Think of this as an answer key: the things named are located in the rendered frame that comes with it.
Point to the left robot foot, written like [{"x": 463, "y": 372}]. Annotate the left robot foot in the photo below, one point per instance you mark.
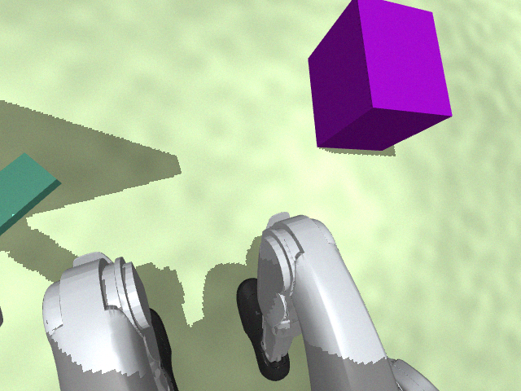
[{"x": 164, "y": 349}]

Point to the right robot hand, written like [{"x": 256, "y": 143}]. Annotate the right robot hand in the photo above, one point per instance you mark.
[{"x": 408, "y": 378}]

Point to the right robot foot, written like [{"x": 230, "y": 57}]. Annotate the right robot foot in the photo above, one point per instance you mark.
[{"x": 251, "y": 318}]

